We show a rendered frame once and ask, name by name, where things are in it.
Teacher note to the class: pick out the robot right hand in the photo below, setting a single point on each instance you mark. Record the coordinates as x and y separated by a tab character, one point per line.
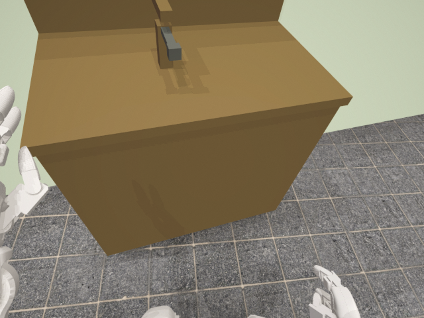
338	304

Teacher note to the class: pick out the robot left forearm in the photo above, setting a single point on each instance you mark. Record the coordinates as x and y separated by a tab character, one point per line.
9	281

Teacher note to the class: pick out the counter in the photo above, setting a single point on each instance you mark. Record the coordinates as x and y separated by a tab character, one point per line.
146	149

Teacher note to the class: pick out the tap lever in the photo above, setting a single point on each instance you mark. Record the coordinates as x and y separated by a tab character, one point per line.
174	50

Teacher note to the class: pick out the robot left hand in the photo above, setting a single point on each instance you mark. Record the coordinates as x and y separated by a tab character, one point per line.
25	197

